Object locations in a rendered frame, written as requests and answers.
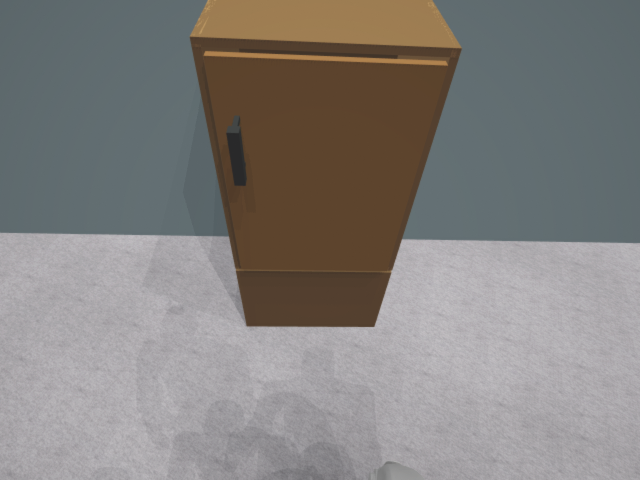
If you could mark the cupboard door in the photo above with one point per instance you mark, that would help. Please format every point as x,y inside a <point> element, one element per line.
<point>331,145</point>

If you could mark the handle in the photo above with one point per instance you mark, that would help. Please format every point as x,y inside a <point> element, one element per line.
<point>235,145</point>

